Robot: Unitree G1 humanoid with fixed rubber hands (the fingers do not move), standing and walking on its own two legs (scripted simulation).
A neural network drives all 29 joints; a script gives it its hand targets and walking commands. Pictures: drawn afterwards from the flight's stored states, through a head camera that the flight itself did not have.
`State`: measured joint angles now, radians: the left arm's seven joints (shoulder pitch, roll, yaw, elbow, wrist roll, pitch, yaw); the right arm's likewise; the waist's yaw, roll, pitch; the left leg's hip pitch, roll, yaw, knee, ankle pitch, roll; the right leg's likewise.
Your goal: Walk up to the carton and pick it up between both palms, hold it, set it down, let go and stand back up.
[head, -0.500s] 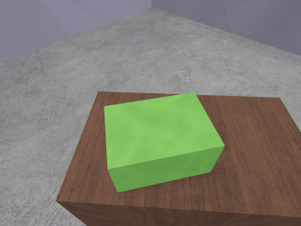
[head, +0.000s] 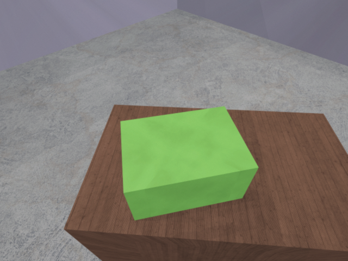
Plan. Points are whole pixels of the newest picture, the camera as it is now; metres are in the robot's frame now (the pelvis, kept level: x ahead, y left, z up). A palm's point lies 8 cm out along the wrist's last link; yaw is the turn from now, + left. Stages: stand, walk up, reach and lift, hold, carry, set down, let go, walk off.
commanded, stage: stand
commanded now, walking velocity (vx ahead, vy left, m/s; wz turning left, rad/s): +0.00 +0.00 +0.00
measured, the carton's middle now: (182, 160) +0.41 +0.01 -0.04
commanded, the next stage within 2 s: walk up in 1.74 s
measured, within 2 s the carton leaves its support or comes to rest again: neither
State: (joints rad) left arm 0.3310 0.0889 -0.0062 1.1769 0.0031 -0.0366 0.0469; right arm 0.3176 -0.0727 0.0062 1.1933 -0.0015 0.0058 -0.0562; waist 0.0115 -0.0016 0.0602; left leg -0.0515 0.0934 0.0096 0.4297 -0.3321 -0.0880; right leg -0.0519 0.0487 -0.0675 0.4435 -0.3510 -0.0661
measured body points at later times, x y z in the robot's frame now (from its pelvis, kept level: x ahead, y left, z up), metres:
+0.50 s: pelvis -0.01 -0.01 +0.00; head +0.00 +0.00 +0.45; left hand -0.05 +0.19 -0.16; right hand -0.04 -0.19 -0.16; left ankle -0.06 +0.17 -0.74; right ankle -0.07 -0.07 -0.74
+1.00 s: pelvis -0.02 -0.01 +0.00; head -0.01 -0.01 +0.45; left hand -0.06 +0.18 -0.16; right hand -0.06 -0.19 -0.16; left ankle -0.06 +0.17 -0.74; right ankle -0.07 -0.07 -0.74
